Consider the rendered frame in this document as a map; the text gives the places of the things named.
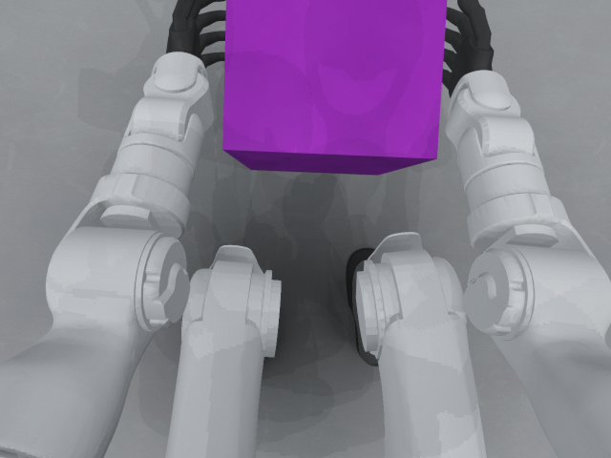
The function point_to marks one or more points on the robot right upper arm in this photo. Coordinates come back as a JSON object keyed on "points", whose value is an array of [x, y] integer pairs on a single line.
{"points": [[547, 311]]}

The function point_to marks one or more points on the robot right foot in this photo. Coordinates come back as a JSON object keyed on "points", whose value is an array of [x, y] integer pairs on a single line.
{"points": [[356, 264]]}

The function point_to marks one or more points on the left robot forearm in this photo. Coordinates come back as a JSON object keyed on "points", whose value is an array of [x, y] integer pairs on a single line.
{"points": [[157, 159]]}

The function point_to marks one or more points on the robot right hand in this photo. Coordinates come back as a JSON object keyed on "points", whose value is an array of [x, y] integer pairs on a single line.
{"points": [[472, 46]]}

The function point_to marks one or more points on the right robot forearm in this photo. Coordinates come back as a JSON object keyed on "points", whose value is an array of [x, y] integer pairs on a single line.
{"points": [[502, 175]]}

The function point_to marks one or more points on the carton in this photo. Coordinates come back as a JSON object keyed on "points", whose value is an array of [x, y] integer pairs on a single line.
{"points": [[333, 86]]}

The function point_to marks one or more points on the left robot shin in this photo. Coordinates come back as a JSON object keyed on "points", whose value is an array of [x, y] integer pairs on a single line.
{"points": [[200, 281]]}

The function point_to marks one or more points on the robot left upper arm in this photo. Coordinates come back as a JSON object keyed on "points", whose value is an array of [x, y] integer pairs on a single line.
{"points": [[110, 290]]}

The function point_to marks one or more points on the robot left hand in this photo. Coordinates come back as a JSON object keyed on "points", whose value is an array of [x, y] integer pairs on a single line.
{"points": [[184, 32]]}

